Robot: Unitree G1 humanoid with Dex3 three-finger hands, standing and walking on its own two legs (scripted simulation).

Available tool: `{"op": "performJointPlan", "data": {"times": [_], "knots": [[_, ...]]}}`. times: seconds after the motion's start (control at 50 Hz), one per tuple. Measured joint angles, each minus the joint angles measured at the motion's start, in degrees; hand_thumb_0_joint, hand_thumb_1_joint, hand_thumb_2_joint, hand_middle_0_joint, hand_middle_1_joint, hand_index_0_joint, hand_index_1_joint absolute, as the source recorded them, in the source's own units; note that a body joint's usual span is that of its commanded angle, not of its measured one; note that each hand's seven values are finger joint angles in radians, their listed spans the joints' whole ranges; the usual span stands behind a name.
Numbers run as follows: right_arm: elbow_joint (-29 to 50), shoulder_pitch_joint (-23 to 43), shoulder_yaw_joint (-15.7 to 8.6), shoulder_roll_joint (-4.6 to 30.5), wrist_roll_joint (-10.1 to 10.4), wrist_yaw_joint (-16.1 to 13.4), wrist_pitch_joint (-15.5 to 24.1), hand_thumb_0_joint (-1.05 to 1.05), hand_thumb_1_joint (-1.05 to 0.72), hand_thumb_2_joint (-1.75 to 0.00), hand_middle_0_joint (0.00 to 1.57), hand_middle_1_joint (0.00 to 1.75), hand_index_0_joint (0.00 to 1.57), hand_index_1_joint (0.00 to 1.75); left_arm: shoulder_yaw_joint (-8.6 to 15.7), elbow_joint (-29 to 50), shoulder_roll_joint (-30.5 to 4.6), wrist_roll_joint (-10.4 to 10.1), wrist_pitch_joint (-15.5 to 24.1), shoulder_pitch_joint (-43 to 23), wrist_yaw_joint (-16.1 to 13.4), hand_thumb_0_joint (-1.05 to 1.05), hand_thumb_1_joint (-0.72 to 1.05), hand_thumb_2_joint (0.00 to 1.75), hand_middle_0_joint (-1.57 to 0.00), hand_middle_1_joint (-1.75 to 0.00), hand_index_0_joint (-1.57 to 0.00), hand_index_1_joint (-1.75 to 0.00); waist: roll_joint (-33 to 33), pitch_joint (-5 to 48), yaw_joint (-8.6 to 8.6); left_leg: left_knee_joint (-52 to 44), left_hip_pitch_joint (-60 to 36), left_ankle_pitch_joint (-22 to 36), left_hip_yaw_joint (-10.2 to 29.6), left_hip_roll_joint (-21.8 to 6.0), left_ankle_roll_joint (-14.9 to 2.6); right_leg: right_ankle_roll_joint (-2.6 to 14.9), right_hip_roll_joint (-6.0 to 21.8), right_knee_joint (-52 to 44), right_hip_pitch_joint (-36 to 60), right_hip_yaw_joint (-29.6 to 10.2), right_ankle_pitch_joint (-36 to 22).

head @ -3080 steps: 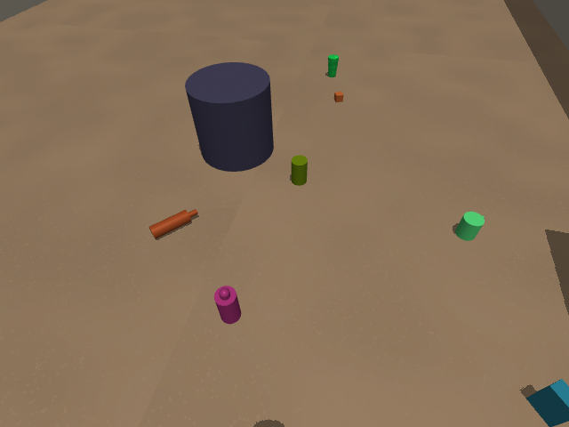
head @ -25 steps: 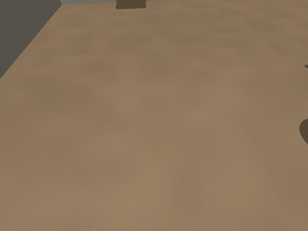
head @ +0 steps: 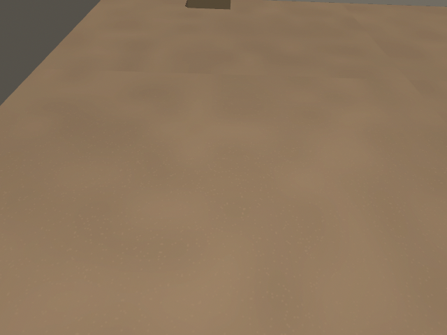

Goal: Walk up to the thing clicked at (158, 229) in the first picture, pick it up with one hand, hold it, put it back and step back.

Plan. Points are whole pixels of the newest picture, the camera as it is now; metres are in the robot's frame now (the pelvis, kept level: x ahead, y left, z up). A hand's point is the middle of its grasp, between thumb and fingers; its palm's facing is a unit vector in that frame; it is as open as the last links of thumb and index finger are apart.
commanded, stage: walk up
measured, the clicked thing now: out of the picture +0.14 -1.43 -0.73
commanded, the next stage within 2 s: none
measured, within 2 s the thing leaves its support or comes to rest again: neither
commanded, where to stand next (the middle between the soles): +0.74 -0.04 m, yaw -1 degrees
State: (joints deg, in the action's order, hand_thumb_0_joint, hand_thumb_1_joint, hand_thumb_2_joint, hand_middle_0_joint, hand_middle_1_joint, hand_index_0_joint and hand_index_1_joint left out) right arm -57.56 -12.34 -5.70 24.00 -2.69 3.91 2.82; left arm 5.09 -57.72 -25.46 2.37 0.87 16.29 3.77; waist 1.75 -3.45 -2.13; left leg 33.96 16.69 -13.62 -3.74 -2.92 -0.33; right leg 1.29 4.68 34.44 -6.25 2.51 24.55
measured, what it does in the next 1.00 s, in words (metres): walks ahead: right foot, then left foot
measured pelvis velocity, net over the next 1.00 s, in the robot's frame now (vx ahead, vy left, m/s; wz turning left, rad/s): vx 0.40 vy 0.00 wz -0.08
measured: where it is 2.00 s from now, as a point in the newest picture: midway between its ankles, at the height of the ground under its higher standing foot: (223, 227)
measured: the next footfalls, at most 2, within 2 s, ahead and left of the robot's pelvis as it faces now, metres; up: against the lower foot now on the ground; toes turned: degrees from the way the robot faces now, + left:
right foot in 0.40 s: +0.32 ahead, -0.14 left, +0.00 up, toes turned -5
left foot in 0.78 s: +0.47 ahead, +0.13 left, +0.00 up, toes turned +4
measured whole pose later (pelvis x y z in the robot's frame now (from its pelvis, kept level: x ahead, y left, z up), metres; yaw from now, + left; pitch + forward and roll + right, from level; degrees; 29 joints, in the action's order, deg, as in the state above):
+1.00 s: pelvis +0.40 +0.00 +0.01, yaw -4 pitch -2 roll +1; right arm -47.7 -19.2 -2.9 22.8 -0.7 2.8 4.4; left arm 3.3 -51.1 -25.4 0.1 0.7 18.2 3.9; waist 3.9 -4.0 0.3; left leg 30.3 12.8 -15.2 -7.8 -3.4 -0.6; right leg 0.9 3.5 57.3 -27.7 0.2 20.4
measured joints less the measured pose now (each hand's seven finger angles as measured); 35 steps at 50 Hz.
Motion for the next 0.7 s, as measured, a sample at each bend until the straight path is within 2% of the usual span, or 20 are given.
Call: {"op": "performJointPlan", "data": {"times": [0.02,0.06,0.12,0.22,0.3,0.36,0.4,0.42,0.44,0.48,0.5,0.54,0.6,0.7], "knots": [[0.8,-0.4,-0.2,-0.2,-0.2,-0.2,0.6,0.01,-0.90,-0.90,0.20,0.30,0.21,0.30,0.1,-0.4,-0.2,-0.1,-0.6,0.3,-0.2,0.00,0.91,0.90,-0.21,-0.30,-0.21,-0.30,0.5,0.1,0.57,0.7,-0.4,-1.3,-0.5,0.4,-0.20,0.57,-0.9,7.5,-2.9,-2.1,2.1],[2.1,-1.8,0.1,-0.7,0.4,-0.6,1.1,0.01,-0.90,-0.90,0.20,0.30,0.21,0.30,-0.5,-0.9,-0.5,-0.6,-1.2,0.3,-0.6,0.01,0.91,0.90,-0.21,-0.30,-0.20,-0.30,0.9,0.3,1.80,-0.5,-2.2,-3.0,-0.8,0.9,-0.82,1.19,-3.5,19.4,-8.6,-5.1,2.2],[3.0,-4.1,1.1,-1.4,1.0,-1.1,1.1,0.01,-0.90,-0.90,0.20,0.30,0.21,0.30,-1.1,-0.1,-0.7,-1.3,-0.3,-0.3,-0.4,0.01,0.91,0.90,-0.20,-0.30,-0.20,-0.30,1.7,0.1,2.35,-5.4,-6.7,-2.6,-1.4,1.6,-1.10,0.62,-4.1,24.3,-14.9,-5.8,-2.4],[4.0,-7.0,1.9,-1.9,1.3,-1.1,1.4,0.01,-0.90,-0.90,0.20,0.30,0.21,0.30,-1.5,2.3,-0.1,-1.3,0.2,-1.9,0.8,0.01,0.91,0.90,-0.20,-0.30,-0.20,-0.30,1.6,-0.9,3.12,-11.6,-13.5,-2.8,-2.2,2.3,-1.18,-1.51,-1.7,15.9,-20.7,-4.7,-8.2],[5.3,-8.4,2.1,-1.6,1.6,-1.1,1.2,0.01,-0.90,-0.90,0.20,0.30,0.21,0.30,-1.8,4.0,0.9,-1.1,0.0,-4.0,1.6,0.01,0.91,0.90,-0.20,-0.30,-0.20,-0.30,0.4,-2.0,3.94,-12.7,-17.3,-5.4,-2.6,2.3,-0.41,-0.86,-0.1,5.4,-21.2,-2.6,-14.0],[6.2,-9.2,2.1,-1.3,1.7,-1.3,0.7,0.01,-0.90,-0.90,0.20,0.30,0.21,0.30,-1.7,5.0,1.6,-1.1,0.1,-5.6,1.8,0.01,0.91,0.90,-0.20,-0.30,-0.20,-0.30,-0.6,-2.0,4.64,-10.5,-19.2,-9.3,-2.8,1.9,0.58,0.24,-0.5,0.2,-19.4,-1.2,-16.2],[6.8,-10.1,2.1,-1.0,1.7,-1.6,0.4,0.01,-0.90,-0.90,0.20,0.30,0.21,0.30,-1.5,5.9,2.0,-1.2,0.7,-6.4,1.7,0.01,0.91,0.90,-0.20,-0.30,-0.20,-0.30,-1.6,-1.7,5.01,-5.9,-19.2,-13.4,-2.3,0.9,1.04,0.91,-1.6,-2.1,-16.7,-0.2,-17.1],[6.8,-10.0,2.1,-0.7,1.7,-1.8,0.1,0.01,-0.90,-0.90,0.20,0.30,0.21,0.30,-1.2,6.3,2.7,-1.2,1.2,-7.2,1.4,0.01,0.91,0.90,-0.20,-0.30,-0.20,-0.30,-3.3,-2.3,4.96,-0.6,-18.0,-15.4,-1.7,-0.8,0.38,0.57,-2.8,-0.8,-16.1,0.7,-16.7],[6.7,-9.5,2.2,-0.8,2.0,-2.1,-0.4,0.01,-0.90,-0.90,0.20,0.30,0.21,0.30,-1.2,7.1,3.1,-1.2,1.8,-7.7,1.1,0.01,0.91,0.90,-0.20,-0.30,-0.20,-0.30,-4.0,-2.8,4.82,7.7,-15.1,-14.7,-0.3,-1.3,-0.46,0.38,-3.3,1.2,-16.0,1.3,-14.9],[6.5,-8.3,2.7,-1.1,2.2,-2.3,-1.0,0.01,-0.90,-0.90,0.20,0.30,0.21,0.30,-1.4,8.7,3.8,-1.9,2.7,-7.9,0.6,0.00,0.91,0.90,-0.20,-0.30,-0.20,-0.30,-3.8,-3.0,3.87,24.0,-8.1,-14.6,2.5,0.7,-1.34,0.65,-3.2,2.9,-14.9,1.2,-12.2],[6.5,-7.7,2.8,-1.1,2.4,-2.3,-1.1,0.01,-0.90,-0.90,0.20,0.30,0.21,0.30,-1.7,9.3,4.2,-2.3,2.9,-7.7,0.4,0.00,0.91,0.90,-0.21,-0.30,-0.20,-0.30,-4.0,-3.0,3.47,29.2,-4.9,-13.6,3.4,1.5,-1.64,0.79,-3.2,2.2,-13.7,1.2,-11.7],[6.8,-6.6,2.9,-0.7,2.7,-2.1,-0.9,0.01,-0.90,-0.90,0.20,0.30,0.21,0.30,-2.1,9.9,4.9,-2.4,3.0,-6.7,0.0,0.00,0.91,0.90,-0.21,-0.30,-0.20,-0.30,-4.4,-2.6,2.84,32.9,0.5,-10.9,3.8,1.4,-1.87,0.87,-3.3,-0.4,-11.1,1.2,-11.6],[8.1,-5.3,2.6,-0.3,2.3,-1.2,-0.4,0.01,-0.90,-0.90,0.20,0.30,0.21,0.30,-2.4,10.2,5.0,-2.1,3.2,-4.3,-0.3,0.00,0.91,0.90,-0.21,-0.30,-0.21,-0.30,-5.0,-1.8,2.28,27.7,6.3,-7.1,3.8,-0.4,-1.11,0.80,-4.0,-4.2,-7.8,1.2,-11.6],[8.9,-4.7,1.9,0.1,1.4,0.1,0.1,0.01,-0.90,-0.90,0.20,0.30,0.21,0.30,-2.0,10.5,3.3,-1.2,2.9,-0.8,0.2,0.00,0.91,0.90,-0.21,-0.30,-0.21,-0.30,-4.0,-1.1,1.18,9.3,9.3,-4.4,2.5,-2.8,0.33,0.51,-4.2,-5.1,-4.6,1.6,-8.5]]}}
